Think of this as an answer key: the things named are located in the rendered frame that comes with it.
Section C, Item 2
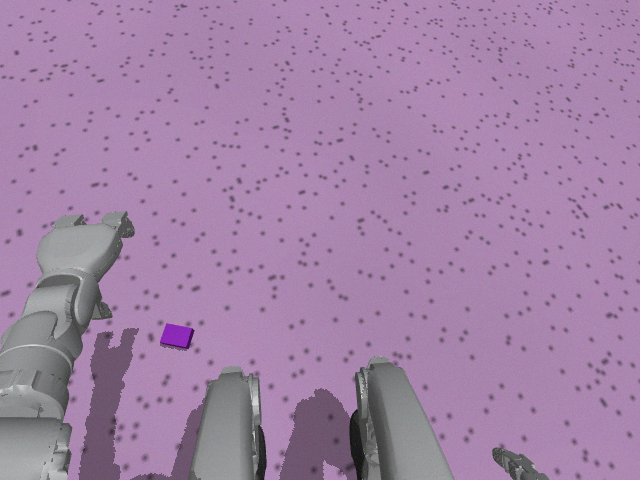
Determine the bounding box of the left robot arm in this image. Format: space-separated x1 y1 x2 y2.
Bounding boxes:
0 268 99 480

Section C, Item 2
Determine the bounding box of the right robot hand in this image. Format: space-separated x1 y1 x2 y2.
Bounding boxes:
492 447 550 480

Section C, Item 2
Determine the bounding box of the small box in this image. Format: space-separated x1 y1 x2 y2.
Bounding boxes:
160 323 195 349

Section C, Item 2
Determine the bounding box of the right robot foot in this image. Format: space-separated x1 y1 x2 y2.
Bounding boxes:
349 409 365 480

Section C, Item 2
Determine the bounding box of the left robot hand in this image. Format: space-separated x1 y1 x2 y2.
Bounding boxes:
37 211 135 320

